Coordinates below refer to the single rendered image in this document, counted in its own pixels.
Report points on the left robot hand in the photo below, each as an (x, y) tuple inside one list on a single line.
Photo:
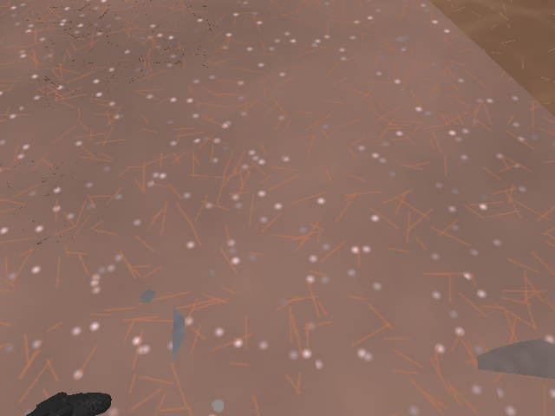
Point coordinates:
[(80, 404)]

